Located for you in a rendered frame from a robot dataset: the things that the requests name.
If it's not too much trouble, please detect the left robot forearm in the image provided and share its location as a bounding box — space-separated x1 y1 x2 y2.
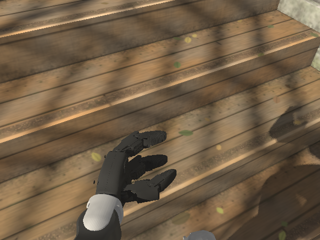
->
74 194 124 240

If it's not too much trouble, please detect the robot right thigh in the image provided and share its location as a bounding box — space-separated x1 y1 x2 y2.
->
183 230 216 240

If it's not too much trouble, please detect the left robot hand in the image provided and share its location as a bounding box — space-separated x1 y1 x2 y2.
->
93 130 177 208

